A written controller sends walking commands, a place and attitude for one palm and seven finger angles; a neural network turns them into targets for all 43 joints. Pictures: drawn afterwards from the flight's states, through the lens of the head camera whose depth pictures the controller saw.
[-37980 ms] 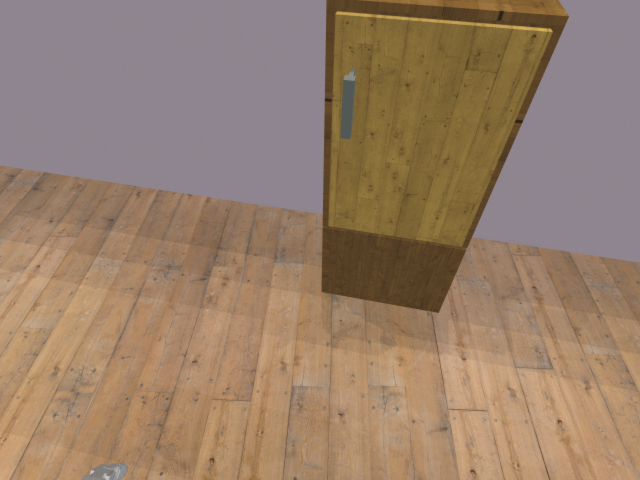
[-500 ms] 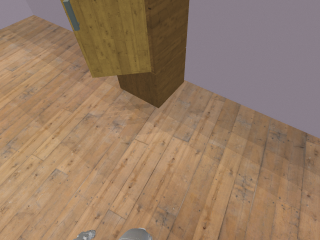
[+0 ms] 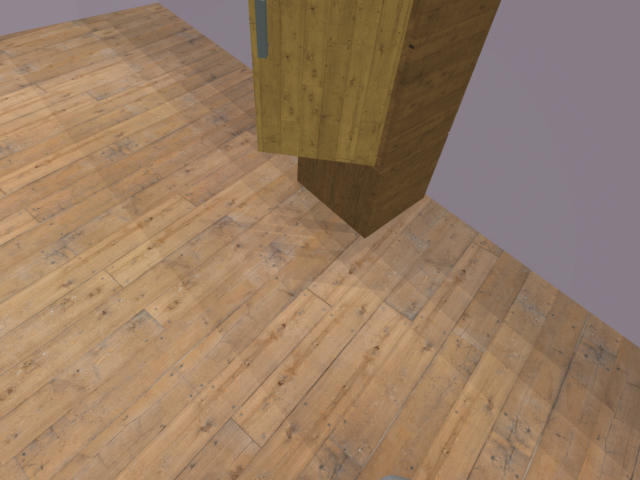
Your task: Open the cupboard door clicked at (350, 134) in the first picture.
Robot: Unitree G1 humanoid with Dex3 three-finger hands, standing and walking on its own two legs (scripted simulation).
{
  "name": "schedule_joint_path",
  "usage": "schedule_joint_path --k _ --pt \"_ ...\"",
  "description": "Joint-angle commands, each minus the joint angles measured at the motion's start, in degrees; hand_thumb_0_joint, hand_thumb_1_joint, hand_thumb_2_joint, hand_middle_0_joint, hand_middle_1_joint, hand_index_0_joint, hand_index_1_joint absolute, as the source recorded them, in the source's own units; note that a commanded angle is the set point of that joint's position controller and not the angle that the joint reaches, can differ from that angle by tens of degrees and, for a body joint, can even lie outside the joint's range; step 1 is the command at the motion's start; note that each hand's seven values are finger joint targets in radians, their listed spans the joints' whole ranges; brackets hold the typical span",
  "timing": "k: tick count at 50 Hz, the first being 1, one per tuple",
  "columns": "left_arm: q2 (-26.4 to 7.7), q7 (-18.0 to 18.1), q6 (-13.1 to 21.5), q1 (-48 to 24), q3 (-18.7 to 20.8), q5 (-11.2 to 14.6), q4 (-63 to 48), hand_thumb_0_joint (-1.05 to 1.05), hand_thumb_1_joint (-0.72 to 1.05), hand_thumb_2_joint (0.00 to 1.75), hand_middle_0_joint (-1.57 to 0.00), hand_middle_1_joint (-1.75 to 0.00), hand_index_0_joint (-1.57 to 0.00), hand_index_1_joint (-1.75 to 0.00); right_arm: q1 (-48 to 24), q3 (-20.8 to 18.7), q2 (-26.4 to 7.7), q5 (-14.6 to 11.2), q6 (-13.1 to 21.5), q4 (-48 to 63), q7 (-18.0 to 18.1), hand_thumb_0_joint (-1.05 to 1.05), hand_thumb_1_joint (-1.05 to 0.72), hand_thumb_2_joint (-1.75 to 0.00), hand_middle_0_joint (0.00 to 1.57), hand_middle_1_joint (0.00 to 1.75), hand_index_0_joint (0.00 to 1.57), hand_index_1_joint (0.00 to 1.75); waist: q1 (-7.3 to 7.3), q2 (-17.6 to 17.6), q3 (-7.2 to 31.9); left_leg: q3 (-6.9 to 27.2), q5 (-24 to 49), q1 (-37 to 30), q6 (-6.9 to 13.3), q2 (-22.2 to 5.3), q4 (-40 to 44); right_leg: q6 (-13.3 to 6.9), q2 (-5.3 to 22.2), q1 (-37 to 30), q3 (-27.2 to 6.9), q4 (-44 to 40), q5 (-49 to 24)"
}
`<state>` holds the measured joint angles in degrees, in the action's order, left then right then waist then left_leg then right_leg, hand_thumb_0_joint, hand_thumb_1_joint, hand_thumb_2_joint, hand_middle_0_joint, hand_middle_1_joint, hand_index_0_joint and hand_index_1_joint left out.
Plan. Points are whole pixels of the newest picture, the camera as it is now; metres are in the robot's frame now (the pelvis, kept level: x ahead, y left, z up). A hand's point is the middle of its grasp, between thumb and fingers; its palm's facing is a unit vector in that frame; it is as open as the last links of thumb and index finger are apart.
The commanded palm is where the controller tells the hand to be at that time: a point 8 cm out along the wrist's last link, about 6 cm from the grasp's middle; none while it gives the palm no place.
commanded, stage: take the last steps up to it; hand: left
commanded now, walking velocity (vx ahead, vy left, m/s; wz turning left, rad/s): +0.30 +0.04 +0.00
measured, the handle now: (263, 25) +1.09 +0.25 +0.05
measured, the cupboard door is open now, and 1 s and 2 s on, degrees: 42 42 42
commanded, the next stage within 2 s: come to a stop and stand still in 1.20 s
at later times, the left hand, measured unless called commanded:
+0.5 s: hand (253, 375) +0.29 +0.13 -0.17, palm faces +0.01 -0.98 -0.17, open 7.3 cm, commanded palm none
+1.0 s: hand (219, 365) +0.31 +0.19 -0.19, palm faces +0.09 -0.99 -0.13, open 7.4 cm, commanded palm none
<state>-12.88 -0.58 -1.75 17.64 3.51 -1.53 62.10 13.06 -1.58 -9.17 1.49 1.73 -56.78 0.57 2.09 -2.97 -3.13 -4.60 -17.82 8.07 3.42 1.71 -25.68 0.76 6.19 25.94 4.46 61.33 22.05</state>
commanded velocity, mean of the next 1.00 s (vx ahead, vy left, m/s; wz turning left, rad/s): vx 0.29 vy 0.04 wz -0.01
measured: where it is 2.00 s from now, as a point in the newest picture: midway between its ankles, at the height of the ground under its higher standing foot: (308, 385)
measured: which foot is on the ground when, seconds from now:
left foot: down 0.00-0.38, up 0.40-0.86, down 0.88-1.00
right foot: up 0.00-0.36, down 0.38-0.88, up 0.90-1.00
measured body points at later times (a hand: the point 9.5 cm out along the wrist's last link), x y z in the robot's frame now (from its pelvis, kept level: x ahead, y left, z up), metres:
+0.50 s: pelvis +0.18 -0.03 -0.01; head +0.22 -0.05 +0.44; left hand +0.29 +0.18 -0.15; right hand +0.08 -0.24 -0.17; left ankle +0.07 +0.09 -0.64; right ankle +0.20 -0.10 -0.74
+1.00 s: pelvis +0.38 +0.04 -0.01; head +0.41 +0.05 +0.44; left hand +0.30 +0.24 -0.18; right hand +0.50 -0.19 -0.14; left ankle +0.42 +0.11 -0.74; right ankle +0.28 -0.09 -0.65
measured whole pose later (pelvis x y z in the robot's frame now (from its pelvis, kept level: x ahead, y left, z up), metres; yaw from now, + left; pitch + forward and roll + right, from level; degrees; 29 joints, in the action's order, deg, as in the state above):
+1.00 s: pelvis +0.38 +0.04 -0.01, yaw -1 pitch -1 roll +0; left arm -8.1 0.2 0.7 21.0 2.0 -0.9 66.2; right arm 5.6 -1.6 -8.9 1.7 3.7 -56.6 0.5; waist 3.2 -2.8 -5.4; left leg -9.1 -14.6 17.5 4.1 0.1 -32.6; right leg -1.2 4.6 20.8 2.8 67.2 25.0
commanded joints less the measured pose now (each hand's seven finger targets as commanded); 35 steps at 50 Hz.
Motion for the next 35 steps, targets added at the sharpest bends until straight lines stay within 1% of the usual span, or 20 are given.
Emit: schedule_joint_path --k 1,3,7,12,14,15,16,17,18,19,20,21,22,23,24,25,27,29,33,35 --pt "-1.49 -0.5 2.94 -4.46 -0.02 0.06 -5.34 0.0 0.9 0.9 -0.2 -0.3 -0.2 -0.3 9.37 -1.28 -7.69 -0.55 1.76 -1.77 1.09 0.0 -0.9 -0.9 0.2 0.3 0.2 0.3 -2.53 7.89 -1.01 10.93 24.49 -8.8 6.25 -14.23 14.21 0.37 0.43 12.35 -1.47 2.77 -6.83" --pt "-0.96 -0.36 2.75 -5.51 -0.18 0.17 -5.51 0.0 0.9 0.9 -0.2 -0.3 -0.2 -0.3 11.13 -1.17 -7.21 -0.64 2.03 -2.98 1.18 0.0 -0.9 -0.9 0.2 0.3 0.2 0.3 -2.36 7.32 -1.29 9.57 29.33 -9.44 6.39 -14.43 14.01 0.64 0.17 12.91 -1.41 1.21 -8.37" --pt "0.07 -0.54 2.76 -11.01 -0.48 0.37 -7.38 0.0 0.9 0.9 -0.2 -0.3 -0.2 -0.3 14.94 -0.75 -6.15 -0.52 2.23 -5.15 1.48 0.0 -0.9 -0.9 0.2 0.3 0.2 0.3 -3.42 8.16 -4.02 8.81 31.37 -9.65 6.23 -14.73 14.31 0.24 0.0 13.79 -0.7 -5.64 -10.74" --pt "1.2 -0.72 3.26 -18.19 -0.8 0.63 -10.18 0.0 0.9 0.9 -0.2 -0.3 -0.2 -0.3 18.83 -0.53 -5.57 0.12 2.31 -8.0 1.87 0.0 -0.9 -0.9 0.2 0.3 0.2 0.3 -5.13 7.16 -5.49 8.57 36.19 -10.48 6.2 -16.17 12.05 -1.71 -1.04 9.77 -0.15 -16.44 -9.97" --pt "1.1 -0.68 3.34 -17.36 -0.75 0.7 -10.47 0.0 0.9 0.9 -0.2 -0.3 -0.2 -0.3 18.73 -0.62 -6.24 0.18 2.22 -8.85 1.91 0.0 -0.9 -0.9 0.2 0.3 0.2 0.3 -4.24 7.41 -4.46 7.44 41.57 -9.55 5.88 -15.66 9.76 -2.96 -3.13 3.4 1.44 -20.12 -7.7" --pt "0.69 -0.56 3.47 -14.75 -0.53 0.77 -9.82 0.0 0.9 0.9 -0.2 -0.3 -0.2 -0.3 18.17 -0.63 -6.82 0.07 2.16 -9.1 1.94 0.0 -0.9 -0.9 0.2 0.3 0.2 0.3 -2.82 7.74 -3.31 6.86 46.88 -8.6 5.6 -15.57 6.69 -3.65 -4.53 -1.53 2.21 -21.58 -6.89" --pt "-0.15 -0.35 3.88 -9.52 -0.18 0.69 -8.49 0.0 0.9 0.9 -0.2 -0.3 -0.2 -0.3 17.87 -0.78 -6.84 -0.08 2.07 -9.35 1.89 0.0 -0.9 -0.9 0.2 0.3 0.2 0.3 -0.37 6.31 -0.92 6.17 51.48 -7.49 4.49 -14.08 0.59 -4.32 -6.31 -8.74 3.15 -24.68 -7.74" --pt "-1.33 -0.13 4.32 -1.01 0.57 0.57 -5.99 0.0 0.9 0.9 -0.2 -0.3 -0.2 -0.3 16.16 -0.97 -7.46 -0.52 2.12 -9.0 1.82 0.0 -0.9 -0.9 0.2 0.3 0.2 0.3 3.65 5.66 2.52 4.63 49.28 -2.33 2.75 -12.01 -8.72 -5.04 -6.27 -20.86 2.57 -28.73 -11.89" --pt "-5.48 0.54 5.03 8.62 1.82 0.24 -3.35 0.0 0.9 0.9 -0.2 -0.3 -0.2 -0.3 15.61 -1.14 -6.06 -1.29 2.38 -8.09 1.33 0.0 -0.9 -0.9 0.2 0.3 0.2 0.3 6.94 -0.56 8.92 2.16 35.44 9.68 0.53 -7.27 -23.33 -8.99 3.04 -37.38 -8.95 -30.65 -15.26" --pt "-9.82 1.08 4.85 13.38 2.81 0.53 -1.44 0.0 0.9 0.9 -0.2 -0.3 -0.2 -0.3 16.68 -1.1 -3.44 -1.89 2.67 -6.48 1.51 0.0 -0.9 -0.9 0.2 0.3 0.2 0.3 6.34 -10.67 13.49 -0.08 -12.87 23.23 -2.18 1.63 -43.42 -16.56 20.19 -45.67 -33.5 -38.16 -24.43" --pt "-9.61 1.18 4.92 10.25 2.75 1.31 -2.43 0.0 0.9 0.9 -0.2 -0.3 -0.2 -0.3 12.49 -1.55 -4.91 -1.6 1.96 -5.9 1.12 0.0 -0.9 -0.9 0.2 0.3 0.2 0.3 5.98 -8.75 10.54 6.09 -13.91 24.75 -1.53 -1.38 -51.86 -17.37 21.35 -36.03 -37.47 -44.53 -14.56" --pt "-6.57 1.64 4.57 4.19 2.04 1.34 -4.06 0.0 0.9 0.9 -0.2 -0.3 -0.2 -0.3 8.5 -2.04 -4.3 -1.13 1.55 -4.51 0.7 0.0 -0.9 -0.9 0.2 0.3 0.2 0.3 3.68 -1.59 3.03 7.42 -8.33 27.28 -1.34 -4.08 -53.03 -15.52 19.62 -27.52 -32.27 -47.23 -8.31" --pt "-3.31 1.85 4.94 -0.31 1.27 1.22 -4.81 0.0 0.9 0.9 -0.2 -0.3 -0.2 -0.3 7.0 -1.62 -2.18 -0.66 1.1 -4.53 0.4 0.0 -0.9 -0.9 0.2 0.3 0.2 0.3 0.9 2.09 -1.32 8.12 -2.75 26.58 -1.66 -6.86 -49.97 -12.73 16.21 -19.38 -23.6 -47.76 -9.31" --pt "-1.01 1.77 5.67 -1.79 0.4 1.0 -5.03 0.0 0.9 0.9 -0.2 -0.3 -0.2 -0.3 8.23 -1.29 -0.5 -0.33 0.45 -5.12 0.09 0.0 -0.9 -0.9 0.2 0.3 0.2 0.3 -0.96 0.5 -2.19 7.23 0.11 23.77 -2.33 -7.59 -46.74 -10.5 13.39 -14.44 -17.25 -48.95 -13.41" --pt "0.3 1.69 6.27 -2.13 0.06 0.85 -4.78 0.0 0.9 0.9 -0.2 -0.3 -0.2 -0.3 10.46 -1.08 0.28 -0.08 -0.11 -5.78 -0.08 0.0 -0.9 -0.9 0.2 0.3 0.2 0.3 -2.37 -2.44 -1.08 6.42 1.61 22.06 -3.05 -7.99 -43.84 -9.52 11.54 -13.25 -12.69 -49.5 -17.36" --pt "0.77 1.61 6.59 -1.75 -0.11 0.78 -4.27 0.0 0.9 0.9 -0.2 -0.3 -0.2 -0.3 11.37 -1.09 0.38 0.02 -0.52 -6.18 -0.25 0.0 -0.9 -0.9 0.2 0.3 0.2 0.3 -3.0 -3.16 -0.05 5.28 2.02 20.96 -3.73 -8.0 -40.67 -9.1 10.3 -13.12 -9.66 -49.58 -20.04" --pt "1.62 1.66 7.28 0.09 0.42 0.44 -3.52 0.0 0.9 0.9 -0.2 -0.3 -0.2 -0.3 10.82 -1.44 1.34 0.17 -0.79 -6.02 -0.48 0.0 -0.9 -0.9 0.2 0.3 0.2 0.3 -3.34 -1.31 1.7 3.71 2.88 21.25 -4.81 -8.05 -35.02 -9.48 9.21 -14.98 -7.18 -48.94 -25.84" --pt "0.37 1.41 7.54 0.81 0.31 0.59 -2.96 0.0 0.9 0.9 -0.2 -0.3 -0.2 -0.3 7.12 -1.44 1.3 -0.04 -0.8 -4.34 -0.85 0.0 -0.9 -0.9 0.2 0.3 0.2 0.3 -2.76 -0.58 1.46 2.55 4.24 22.87 -5.5 -7.81 -29.65 -9.8 8.94 -17.52 -6.07 -48.7 -30.28" --pt "-1.42 1.2 7.51 3.15 -0.16 0.62 -0.72 0.0 0.9 0.9 -0.2 -0.3 -0.2 -0.3 -1.49 -1.43 -0.15 -0.23 -0.35 -1.64 -1.7 0.0 -0.9 -0.9 0.2 0.3 0.2 0.3 -1.05 -4.7 -0.84 1.02 6.4 24.35 -5.67 -6.86 -20.66 -9.33 9.07 -21.09 -5.58 -48.31 -32.77" --pt "-2.41 1.17 7.3 4.42 -0.25 0.59 0.23 0.0 0.9 0.9 -0.2 -0.3 -0.2 -0.3 -5.52 -1.35 -1.42 -0.26 -0.05 -0.44 -2.05 0.0 -0.9 -0.9 0.2 0.3 0.2 0.3 -0.17 -4.65 -1.54 0.26 6.5 24.1 -5.42 -5.94 -17.22 -8.96 9.37 -23.1 -5.6 -47.88 -33.13"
